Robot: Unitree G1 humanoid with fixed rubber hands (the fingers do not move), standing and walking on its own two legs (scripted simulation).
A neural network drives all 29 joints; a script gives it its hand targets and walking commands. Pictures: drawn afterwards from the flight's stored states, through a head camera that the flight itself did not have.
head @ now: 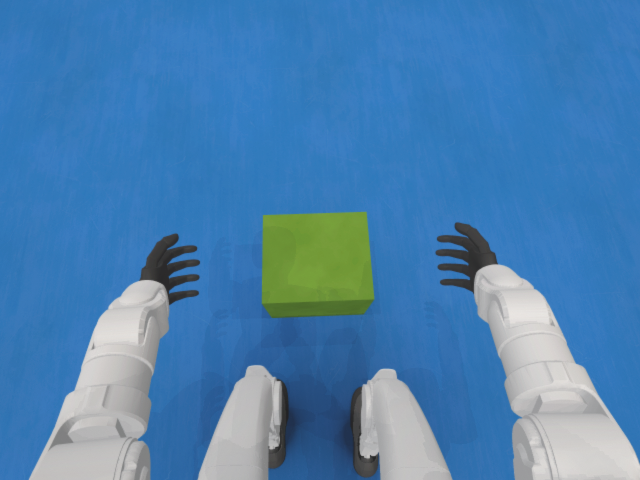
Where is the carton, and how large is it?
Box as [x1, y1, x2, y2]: [262, 212, 373, 317]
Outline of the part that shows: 366,212 263,215 262,304 271,317 362,314 373,300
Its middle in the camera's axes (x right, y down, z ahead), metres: -0.01 +0.08 +1.02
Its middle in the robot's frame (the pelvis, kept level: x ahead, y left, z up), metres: +0.51 +0.02 -0.57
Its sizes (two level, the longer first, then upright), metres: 0.259 0.221 0.216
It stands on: the floor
